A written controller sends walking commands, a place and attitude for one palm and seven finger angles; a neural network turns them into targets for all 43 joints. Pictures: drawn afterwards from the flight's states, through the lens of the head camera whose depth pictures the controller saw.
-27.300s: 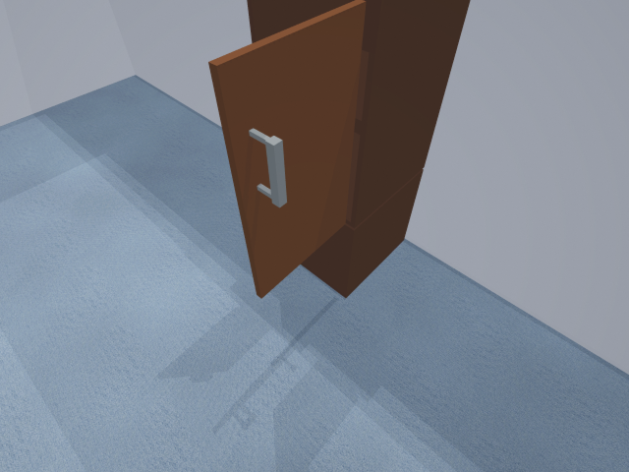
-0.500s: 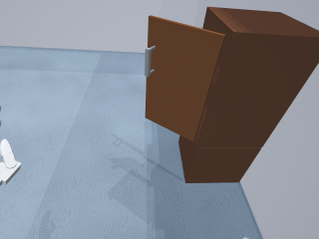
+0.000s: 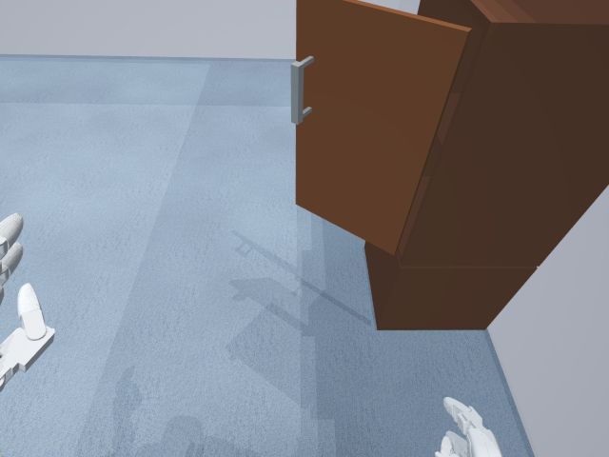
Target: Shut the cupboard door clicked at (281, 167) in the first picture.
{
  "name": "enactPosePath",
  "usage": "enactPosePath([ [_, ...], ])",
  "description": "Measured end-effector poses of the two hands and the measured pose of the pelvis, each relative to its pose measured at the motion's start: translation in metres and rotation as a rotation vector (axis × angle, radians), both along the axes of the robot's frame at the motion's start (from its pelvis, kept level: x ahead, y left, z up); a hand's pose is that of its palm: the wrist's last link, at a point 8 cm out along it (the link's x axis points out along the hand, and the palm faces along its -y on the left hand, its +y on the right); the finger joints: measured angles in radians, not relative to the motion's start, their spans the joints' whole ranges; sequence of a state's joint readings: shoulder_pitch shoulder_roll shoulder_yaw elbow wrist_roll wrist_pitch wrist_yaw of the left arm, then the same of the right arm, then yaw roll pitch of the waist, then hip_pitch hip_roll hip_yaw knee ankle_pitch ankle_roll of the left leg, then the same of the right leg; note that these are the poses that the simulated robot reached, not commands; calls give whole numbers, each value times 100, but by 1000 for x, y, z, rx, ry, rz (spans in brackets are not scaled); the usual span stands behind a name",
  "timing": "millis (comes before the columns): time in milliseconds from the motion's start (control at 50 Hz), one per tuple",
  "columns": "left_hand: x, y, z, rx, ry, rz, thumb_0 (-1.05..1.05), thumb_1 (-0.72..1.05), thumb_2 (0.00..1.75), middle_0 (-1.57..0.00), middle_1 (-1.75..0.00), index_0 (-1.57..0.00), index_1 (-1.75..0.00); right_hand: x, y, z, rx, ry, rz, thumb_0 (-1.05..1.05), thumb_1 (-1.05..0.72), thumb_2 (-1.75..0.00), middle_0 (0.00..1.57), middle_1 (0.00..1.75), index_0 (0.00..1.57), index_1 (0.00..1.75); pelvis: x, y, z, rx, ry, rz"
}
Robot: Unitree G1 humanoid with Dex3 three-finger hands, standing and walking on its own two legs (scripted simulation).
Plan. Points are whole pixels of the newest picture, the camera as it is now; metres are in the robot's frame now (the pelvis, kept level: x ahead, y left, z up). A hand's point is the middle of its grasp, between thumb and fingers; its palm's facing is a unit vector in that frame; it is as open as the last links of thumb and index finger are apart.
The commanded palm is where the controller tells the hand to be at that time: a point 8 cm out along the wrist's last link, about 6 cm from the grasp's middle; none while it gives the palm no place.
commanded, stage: stop stepping back and stand still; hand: left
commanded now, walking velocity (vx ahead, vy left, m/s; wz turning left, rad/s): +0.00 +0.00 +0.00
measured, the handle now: (302, 90) +0.83 +0.06 +0.06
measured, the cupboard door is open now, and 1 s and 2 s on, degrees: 54 54 54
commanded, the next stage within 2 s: let the arm hang, fingers relaxed in 0.76 s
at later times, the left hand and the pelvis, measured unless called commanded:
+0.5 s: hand (4, 338) +0.19 +0.29 +0.16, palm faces +0.44 -0.80 -0.42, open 7.4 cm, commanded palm +0.13 +0.32 +0.18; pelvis -0.01 +0.02 +0.01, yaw +0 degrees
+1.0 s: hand (85, 410) +0.17 +0.29 -0.03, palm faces +0.11 -0.89 -0.44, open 7.4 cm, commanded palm none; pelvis -0.02 +0.04 +0.00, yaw +1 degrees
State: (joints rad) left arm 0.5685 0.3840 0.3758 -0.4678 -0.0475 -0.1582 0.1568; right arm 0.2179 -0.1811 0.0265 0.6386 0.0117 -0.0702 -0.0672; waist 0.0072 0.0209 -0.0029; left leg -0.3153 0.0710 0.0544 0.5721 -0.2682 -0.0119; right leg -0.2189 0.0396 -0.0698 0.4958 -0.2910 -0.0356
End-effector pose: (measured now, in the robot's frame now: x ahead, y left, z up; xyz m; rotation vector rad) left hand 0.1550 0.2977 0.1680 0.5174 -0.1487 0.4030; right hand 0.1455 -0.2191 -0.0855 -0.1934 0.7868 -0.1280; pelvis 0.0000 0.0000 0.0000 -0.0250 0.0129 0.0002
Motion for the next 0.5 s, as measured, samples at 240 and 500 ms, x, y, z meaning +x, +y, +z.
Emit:
enactPosePath([
  [240,9,15,20,57,-85,-42,2,89,90,-21,-31,-21,-31,19,-12,29,-77,-85,-51,1,-90,-90,20,30,20,30,4,12,3,6,-10,-5],
  [500,-12,29,7,-8,-59,1,2,89,90,-21,-31,-21,-31,-5,21,18,-37,-34,-2,1,-90,-90,20,30,20,30,-8,24,6,0,-15,5],
])
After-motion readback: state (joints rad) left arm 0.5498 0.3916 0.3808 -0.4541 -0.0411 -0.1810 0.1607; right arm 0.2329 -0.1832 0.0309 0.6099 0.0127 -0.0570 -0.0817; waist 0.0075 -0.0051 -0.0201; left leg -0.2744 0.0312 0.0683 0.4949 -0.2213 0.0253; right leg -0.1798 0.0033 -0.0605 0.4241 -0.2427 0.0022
